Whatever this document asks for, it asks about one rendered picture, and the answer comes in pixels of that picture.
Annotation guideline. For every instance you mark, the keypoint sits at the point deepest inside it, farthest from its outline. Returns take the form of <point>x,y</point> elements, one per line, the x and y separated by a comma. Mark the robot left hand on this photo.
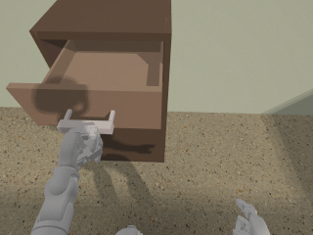
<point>86,139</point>

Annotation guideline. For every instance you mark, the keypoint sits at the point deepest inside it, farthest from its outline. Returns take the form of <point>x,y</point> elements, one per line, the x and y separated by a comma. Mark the robot left shin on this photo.
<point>131,226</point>

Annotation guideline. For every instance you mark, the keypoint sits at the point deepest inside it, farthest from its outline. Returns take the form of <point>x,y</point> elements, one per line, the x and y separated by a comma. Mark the robot right hand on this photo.
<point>255,225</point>

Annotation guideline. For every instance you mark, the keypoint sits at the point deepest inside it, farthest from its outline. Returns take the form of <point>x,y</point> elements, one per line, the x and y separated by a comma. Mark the cabinet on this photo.
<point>114,20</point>

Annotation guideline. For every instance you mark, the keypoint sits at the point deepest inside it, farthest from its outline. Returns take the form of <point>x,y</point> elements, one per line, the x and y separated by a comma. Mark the handle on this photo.
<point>104,126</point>

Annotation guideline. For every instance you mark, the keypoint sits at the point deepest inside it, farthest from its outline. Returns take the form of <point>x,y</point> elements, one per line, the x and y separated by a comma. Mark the robot left forearm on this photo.
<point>57,210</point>

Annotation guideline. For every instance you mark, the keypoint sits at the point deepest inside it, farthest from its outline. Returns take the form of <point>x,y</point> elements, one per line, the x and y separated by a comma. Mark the drawer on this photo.
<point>93,78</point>

